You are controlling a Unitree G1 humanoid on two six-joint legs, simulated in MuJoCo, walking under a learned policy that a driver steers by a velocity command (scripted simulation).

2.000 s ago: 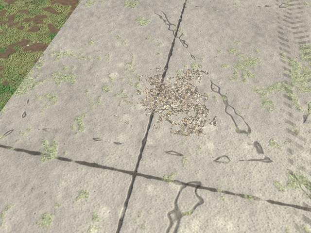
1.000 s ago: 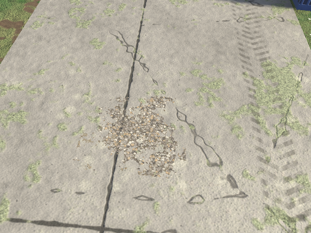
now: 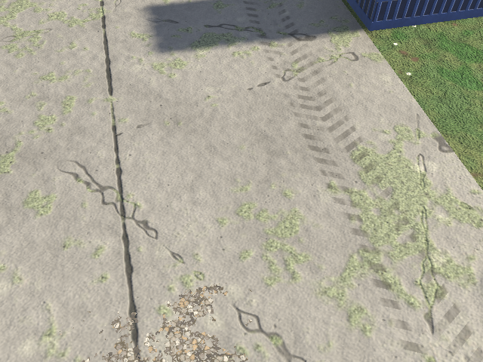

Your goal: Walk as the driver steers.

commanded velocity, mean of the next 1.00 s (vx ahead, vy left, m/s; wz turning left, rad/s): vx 0.50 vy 0.00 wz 0.27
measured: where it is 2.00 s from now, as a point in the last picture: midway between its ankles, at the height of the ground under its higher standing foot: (190, 179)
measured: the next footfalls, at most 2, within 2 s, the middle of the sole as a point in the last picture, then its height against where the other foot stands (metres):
right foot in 0.22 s outside the picture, level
left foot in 0.74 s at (196, 338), level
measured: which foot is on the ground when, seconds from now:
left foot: down 0.00-0.24, up 0.26-0.72, down 0.74-1.00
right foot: up 0.00-0.20, down 0.22-0.76, up 0.78-1.00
